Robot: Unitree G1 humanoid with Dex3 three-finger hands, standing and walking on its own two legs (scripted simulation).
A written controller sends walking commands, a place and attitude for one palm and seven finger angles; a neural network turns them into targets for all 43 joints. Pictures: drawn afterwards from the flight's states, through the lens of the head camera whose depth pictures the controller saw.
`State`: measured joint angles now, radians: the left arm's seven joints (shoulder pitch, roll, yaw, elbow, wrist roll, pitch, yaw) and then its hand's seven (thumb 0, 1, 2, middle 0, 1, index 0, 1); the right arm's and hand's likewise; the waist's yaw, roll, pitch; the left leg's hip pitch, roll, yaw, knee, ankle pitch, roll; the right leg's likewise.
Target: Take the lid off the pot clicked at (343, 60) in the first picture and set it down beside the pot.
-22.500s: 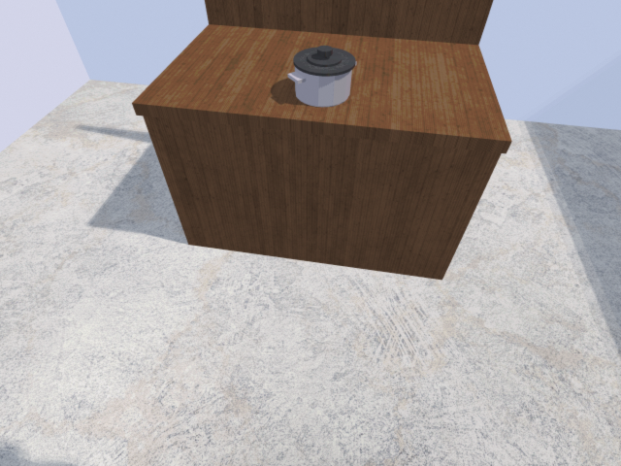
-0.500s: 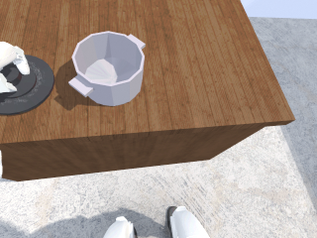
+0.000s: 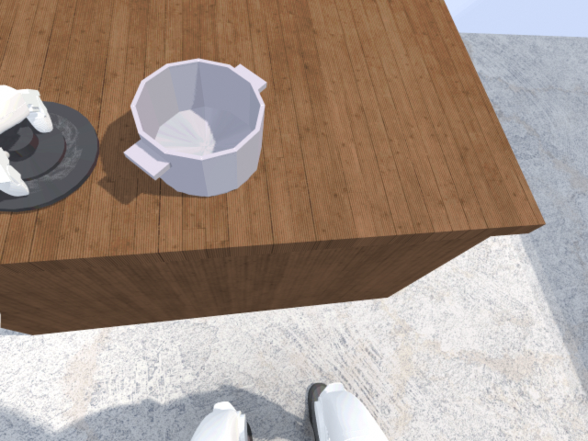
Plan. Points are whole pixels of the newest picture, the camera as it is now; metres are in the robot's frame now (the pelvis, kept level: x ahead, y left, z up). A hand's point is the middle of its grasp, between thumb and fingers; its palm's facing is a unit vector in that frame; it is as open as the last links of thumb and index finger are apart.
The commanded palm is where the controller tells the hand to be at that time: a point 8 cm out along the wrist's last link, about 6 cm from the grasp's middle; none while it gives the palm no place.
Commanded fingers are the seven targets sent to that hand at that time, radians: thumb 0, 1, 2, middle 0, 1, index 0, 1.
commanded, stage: raise the empty hand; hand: left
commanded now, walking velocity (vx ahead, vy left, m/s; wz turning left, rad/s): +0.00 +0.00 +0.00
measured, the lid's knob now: (17, 140) +0.52 +0.34 +0.00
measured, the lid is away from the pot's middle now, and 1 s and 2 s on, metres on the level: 0.24 0.24 0.24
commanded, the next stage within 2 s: draw the hand back to the body in 1.38 s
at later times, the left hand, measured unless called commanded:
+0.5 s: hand out of the picture +0.49 +0.33 +0.06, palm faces -0.47 -0.11 -0.87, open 11.0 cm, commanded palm +0.53 +0.31 +0.12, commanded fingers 0.00 0.09 0.43 -0.28 -0.98 -0.28 -0.98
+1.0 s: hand out of the picture +0.49 +0.33 +0.12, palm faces -0.44 -0.11 -0.89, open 11.0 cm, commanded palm +0.52 +0.32 +0.17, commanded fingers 0.00 0.09 0.43 -0.28 -0.98 -0.28 -0.98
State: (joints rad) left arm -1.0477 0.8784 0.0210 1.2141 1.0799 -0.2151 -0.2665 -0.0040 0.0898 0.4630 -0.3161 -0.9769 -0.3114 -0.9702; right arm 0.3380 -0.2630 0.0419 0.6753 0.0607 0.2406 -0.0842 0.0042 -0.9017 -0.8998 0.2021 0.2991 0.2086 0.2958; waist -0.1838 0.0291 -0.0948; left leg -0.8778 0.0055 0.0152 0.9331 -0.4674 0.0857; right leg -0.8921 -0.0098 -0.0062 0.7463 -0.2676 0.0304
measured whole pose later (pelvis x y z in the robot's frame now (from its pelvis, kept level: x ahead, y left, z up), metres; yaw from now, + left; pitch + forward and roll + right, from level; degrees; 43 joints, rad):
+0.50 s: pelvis +0.01 -0.01 +0.01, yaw +0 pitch +22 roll -5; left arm -1.06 0.89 0.02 1.20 1.05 -0.20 -0.31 0.00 0.10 0.43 -0.30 -0.98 -0.30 -0.98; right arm 0.35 -0.26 0.04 0.69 0.07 0.24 -0.08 0.00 -0.90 -0.90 0.20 0.30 0.21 0.30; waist -0.17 0.03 -0.09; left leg -0.79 0.01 0.02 0.86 -0.45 0.08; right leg -0.82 -0.01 0.00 0.69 -0.26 0.04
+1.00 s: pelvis +0.02 -0.01 +0.03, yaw +1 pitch +18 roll -4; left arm -1.05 0.88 0.01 1.16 1.02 -0.21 -0.37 0.00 0.10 0.43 -0.30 -0.98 -0.30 -0.98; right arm 0.34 -0.28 0.02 0.71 0.08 0.21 -0.08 0.01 -0.90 -0.90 0.20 0.30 0.21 0.30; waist -0.13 0.03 -0.09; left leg -0.64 0.00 0.02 0.74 -0.42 0.08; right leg -0.67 -0.02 0.00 0.58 -0.23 0.04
